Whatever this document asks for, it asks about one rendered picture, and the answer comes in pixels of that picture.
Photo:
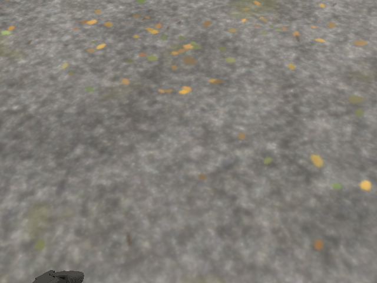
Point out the left robot hand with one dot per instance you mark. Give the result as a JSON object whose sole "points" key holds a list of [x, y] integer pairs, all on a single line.
{"points": [[60, 277]]}

